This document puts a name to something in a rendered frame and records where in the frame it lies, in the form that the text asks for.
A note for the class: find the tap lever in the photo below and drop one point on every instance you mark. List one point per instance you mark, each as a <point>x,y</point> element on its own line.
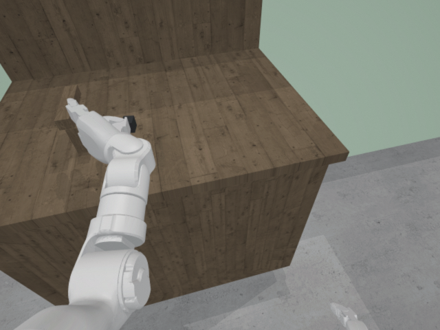
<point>132,122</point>

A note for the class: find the left robot upper arm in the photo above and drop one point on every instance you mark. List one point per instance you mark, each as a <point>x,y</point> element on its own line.
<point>106,288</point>

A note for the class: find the counter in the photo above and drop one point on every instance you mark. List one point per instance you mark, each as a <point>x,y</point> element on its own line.
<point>239,155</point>

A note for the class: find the right robot hand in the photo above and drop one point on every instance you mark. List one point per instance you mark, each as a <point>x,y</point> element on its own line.
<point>347,317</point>

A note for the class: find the robot left forearm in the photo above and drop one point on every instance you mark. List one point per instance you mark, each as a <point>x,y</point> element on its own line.
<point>119,223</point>

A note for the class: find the left robot hand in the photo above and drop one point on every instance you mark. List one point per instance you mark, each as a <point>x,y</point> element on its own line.
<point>95,130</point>

